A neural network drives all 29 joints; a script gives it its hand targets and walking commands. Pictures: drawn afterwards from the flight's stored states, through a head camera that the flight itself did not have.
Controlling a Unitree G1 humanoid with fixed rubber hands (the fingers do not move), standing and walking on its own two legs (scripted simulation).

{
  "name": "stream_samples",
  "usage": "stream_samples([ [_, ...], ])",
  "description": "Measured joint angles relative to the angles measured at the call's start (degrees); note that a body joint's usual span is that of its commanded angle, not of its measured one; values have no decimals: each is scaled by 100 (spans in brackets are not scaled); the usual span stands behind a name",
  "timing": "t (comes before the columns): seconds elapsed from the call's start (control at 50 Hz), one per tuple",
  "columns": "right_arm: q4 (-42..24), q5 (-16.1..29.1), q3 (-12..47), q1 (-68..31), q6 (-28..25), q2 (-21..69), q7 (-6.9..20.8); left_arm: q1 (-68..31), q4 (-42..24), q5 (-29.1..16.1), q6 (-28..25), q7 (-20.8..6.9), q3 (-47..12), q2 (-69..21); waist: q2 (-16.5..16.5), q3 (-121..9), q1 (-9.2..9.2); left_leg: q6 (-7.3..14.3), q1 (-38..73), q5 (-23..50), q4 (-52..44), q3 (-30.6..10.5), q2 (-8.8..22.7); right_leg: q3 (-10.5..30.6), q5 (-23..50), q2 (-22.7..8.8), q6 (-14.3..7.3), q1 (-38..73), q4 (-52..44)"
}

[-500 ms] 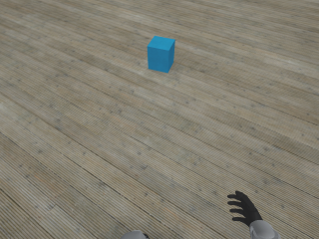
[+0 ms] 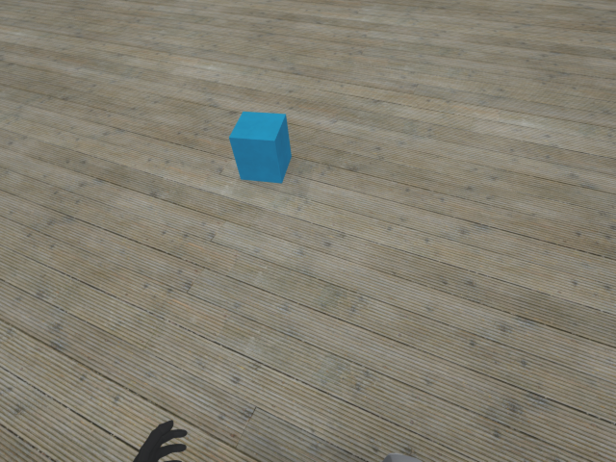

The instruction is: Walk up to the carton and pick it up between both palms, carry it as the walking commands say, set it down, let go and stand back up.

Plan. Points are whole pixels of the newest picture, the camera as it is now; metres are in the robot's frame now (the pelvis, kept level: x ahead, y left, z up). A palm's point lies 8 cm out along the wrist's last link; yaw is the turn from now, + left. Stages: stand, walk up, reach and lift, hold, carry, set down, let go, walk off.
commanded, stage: walk up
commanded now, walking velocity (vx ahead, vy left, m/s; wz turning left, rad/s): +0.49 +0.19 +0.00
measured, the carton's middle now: (262, 147) +1.52 +0.20 -0.64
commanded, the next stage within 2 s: none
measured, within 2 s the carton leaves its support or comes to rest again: neither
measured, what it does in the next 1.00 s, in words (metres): walks ahead: left foot, then right foot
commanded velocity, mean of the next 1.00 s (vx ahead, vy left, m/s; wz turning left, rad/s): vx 0.50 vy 0.03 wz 0.01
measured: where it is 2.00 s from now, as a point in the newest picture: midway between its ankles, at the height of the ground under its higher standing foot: (291, 265)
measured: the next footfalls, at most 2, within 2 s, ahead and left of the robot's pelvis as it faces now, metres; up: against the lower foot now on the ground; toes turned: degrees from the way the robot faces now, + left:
left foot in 0.42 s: +0.33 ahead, +0.20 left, +0.00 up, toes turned +9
right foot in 0.96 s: +0.59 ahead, -0.09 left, +0.00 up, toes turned -10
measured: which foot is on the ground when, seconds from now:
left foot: up 0.00-0.40, down 0.42-0.98, up 1.00-1.00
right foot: down 0.00-0.42, up 0.44-0.94, down 0.96-1.00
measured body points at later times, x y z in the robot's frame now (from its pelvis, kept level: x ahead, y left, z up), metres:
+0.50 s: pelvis +0.22 +0.09 +0.00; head +0.25 +0.11 +0.45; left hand +0.17 +0.34 -0.15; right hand +0.35 -0.16 -0.12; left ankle +0.29 +0.19 -0.73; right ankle +0.10 -0.09 -0.66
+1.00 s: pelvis +0.46 +0.03 -0.01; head +0.49 +0.01 +0.44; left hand +0.63 +0.26 -0.12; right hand +0.36 -0.20 -0.16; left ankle +0.30 +0.19 -0.70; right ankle +0.56 -0.08 -0.73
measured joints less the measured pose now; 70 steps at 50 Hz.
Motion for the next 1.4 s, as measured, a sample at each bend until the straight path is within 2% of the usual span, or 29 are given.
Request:
stream_samples([
  [0.06, -188, -36, -45, -462, 50, -90, 82, 577, 327, -40, -5, 42, 31, -32, 132, -9, 207, -27, -722, 792, 723, 37, 61, 1, 55, 52, 49, 582, -576],
  [0.14, -372, -69, -64, -1000, 187, -122, 212, 1281, 567, -75, -78, 42, 41, -6, 153, -19, 465, -81, -1378, 1499, 482, 53, 196, 15, 107, 37, 104, 1236, -1225],
  [0.28, -559, -35, 17, -1758, 306, -14, 415, 2012, 745, -43, -65, 99, 25, -54, 62, 79, 799, -229, -1572, 2144, -1514, 275, 272, 1, -41, -129, 367, 2038, -1836],
  [0.36, -604, -24, 111, -2075, 229, 128, 442, 2127, 845, -43, -26, 68, 26, -9, -39, 104, 902, -166, -1203, 1991, -2560, 492, 225, -54, -297, -188, 577, 2356, -1916],
  [0.4, -618, -54, 137, -2130, 114, 164, 392, 2169, 899, -46, 0, 49, 14, 28, -103, 58, 910, -104, -844, 1802, -2930, 643, 186, -29, -647, -235, 664, 2337, -1551],
  [0.44, -603, -110, 101, -2100, -32, 165, 282, 2099, 912, -34, 34, 36, -10, 54, -187, 61, 817, 113, -742, 1878, -2841, 697, 109, 185, -1272, -324, 468, 1889, -258],
  [0.48, -555, -69, 112, -1871, -90, 182, 197, 1797, 855, 0, 75, 55, -5, 92, -286, 91, 706, 242, -735, 1552, -2517, 721, 70, 595, -1432, -166, 226, 1099, 1573],
  [0.52, -429, -38, 115, -1508, -143, 192, 152, 1486, 780, -1, 75, 42, 9, 157, -354, 67, 560, 248, -428, 1408, -2735, 731, 63, 667, -982, -24, 140, 468, 2619],
  [0.56, -287, -29, 97, -1107, -195, 197, 119, 1176, 696, -9, 106, -9, 23, 218, -424, 40, 402, 227, -41, 1468, -3153, 737, 19, 585, -493, -33, 174, 17, 2888],
  [0.68, 36, -10, 98, -65, -285, 214, 45, 424, 499, 6, 299, -166, 92, 256, -438, 0, 69, 203, 877, 1447, -3972, 697, -24, 395, 401, -103, 280, -812, 2383],
  [0.8, 200, -17, 129, 442, -256, 358, -11, -124, 353, -29, 384, -267, 53, 105, -391, 52, -164, 43, 1572, 1202, -4366, 678, 9, 266, 1020, -126, 289, -987, 980],
  [0.88, 303, -15, 106, 506, -215, 410, -50, -400, 213, -20, 318, -291, -8, -51, -302, 67, -219, -133, 1947, 914, -4464, 715, 61, 117, 908, -75, 237, -762, 73],
  [0.94, 404, 16, 75, 513, -151, 378, -79, -493, 126, 8, 207, -229, -22, -120, -182, 22, -204, -300, 2022, 412, -4054, 719, 143, -65, 567, 5, 210, -350, -382],
  [0.96, 429, 23, 72, 536, -134, 374, -79, -490, 111, 18, 138, -187, -17, -102, -173, -13, -181, -303, 1896, 124, -3602, 672, 185, -122, 524, 26, 163, -144, -550],
  [0.98, 451, 35, 65, 452, -107, 346, -76, -486, 123, 42, 63, -126, 2, -109, -93, 2, -117, -197, 1575, -82, -2814, 603, 297, -164, 555, 73, 34, -206, -347],
  [1.02, 365, 50, 13, 159, -41, 268, -57, -300, 205, -3, 7, -37, 16, -95, -12, 21, -31, -11, 669, -152, -860, 168, 198, -180, 243, 78, -104, -248, 17],
  [1.06, 230, -7, -27, -145, -24, 157, -22, 34, 408, -19, -1, 18, 33, -63, 40, 18, 82, 56, -29, 264, 330, 30, 100, -169, 114, 78, -107, 69, -185],
  [1.1, 108, -48, -68, -448, 17, 65, 31, 413, 626, -51, -17, 45, 48, -39, 94, 6, 215, 68, -539, 824, 690, 37, 147, -167, 170, 105, -65, 486, -609],
  [1.24, -184, -114, -121, -1228, 257, -9, 231, 1714, 969, -89, -137, 67, -12, -109, 83, -14, 573, -58, -1608, 1994, 56, 100, 305, -111, 164, 39, 66, 1549, -1574],
  [1.34, -304, -78, -67, -1637, 319, 82, 365, 2233, 1024, -58, -107, 120, -42, -242, 54, 52, 780, -213, -1674, 2393, -1257, 264, 296, -92, 20, -64, 267, 2093, -1952],
  [1.4, -348, -53, -8, -1886, 301, 166, 419, 2343, 1053, -36, -77, 145, -21, -261, 28, 88, 885, -246, -1493, 2378, -2065, 414, 245, -111, -104, -122, 429, 2386, -2129],
])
